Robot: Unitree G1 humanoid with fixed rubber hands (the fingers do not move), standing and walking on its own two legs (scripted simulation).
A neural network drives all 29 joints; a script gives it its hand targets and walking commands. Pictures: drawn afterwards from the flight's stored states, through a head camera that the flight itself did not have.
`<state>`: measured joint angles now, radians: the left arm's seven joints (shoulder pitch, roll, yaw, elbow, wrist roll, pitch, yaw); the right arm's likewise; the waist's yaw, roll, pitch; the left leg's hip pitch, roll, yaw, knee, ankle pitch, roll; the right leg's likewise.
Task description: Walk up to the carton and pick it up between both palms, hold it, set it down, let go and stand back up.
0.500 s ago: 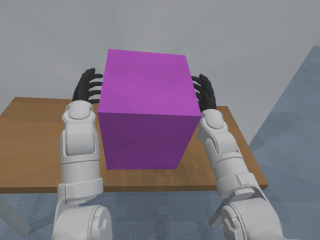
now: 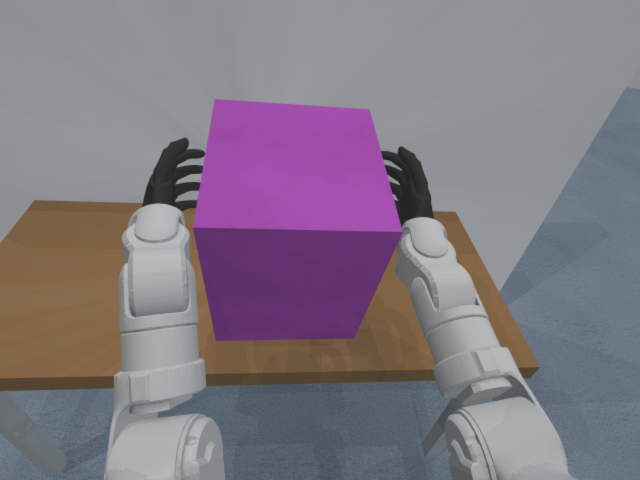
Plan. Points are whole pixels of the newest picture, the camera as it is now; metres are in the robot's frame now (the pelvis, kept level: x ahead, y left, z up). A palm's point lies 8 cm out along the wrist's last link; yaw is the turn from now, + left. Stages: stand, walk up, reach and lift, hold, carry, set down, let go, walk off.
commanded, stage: hold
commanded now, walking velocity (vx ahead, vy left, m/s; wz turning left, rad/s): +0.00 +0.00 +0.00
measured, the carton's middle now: (290, 228) +0.40 +0.01 +0.13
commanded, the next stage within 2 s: none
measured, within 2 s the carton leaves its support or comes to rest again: neither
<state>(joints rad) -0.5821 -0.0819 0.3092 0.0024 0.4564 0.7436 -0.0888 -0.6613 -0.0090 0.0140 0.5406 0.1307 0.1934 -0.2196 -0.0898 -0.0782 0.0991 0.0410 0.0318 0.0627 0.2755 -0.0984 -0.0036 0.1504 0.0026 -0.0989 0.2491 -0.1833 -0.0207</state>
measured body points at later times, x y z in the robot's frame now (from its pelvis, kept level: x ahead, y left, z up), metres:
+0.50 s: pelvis +0.00 +0.00 +0.00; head -0.04 +0.04 +0.45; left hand +0.37 +0.16 +0.19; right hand +0.37 -0.13 +0.19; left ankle +0.05 +0.12 -0.75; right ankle -0.01 -0.10 -0.75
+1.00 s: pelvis +0.00 +0.00 +0.00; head -0.04 +0.03 +0.45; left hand +0.38 +0.16 +0.19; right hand +0.38 -0.13 +0.19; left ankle +0.05 +0.12 -0.75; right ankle -0.01 -0.10 -0.75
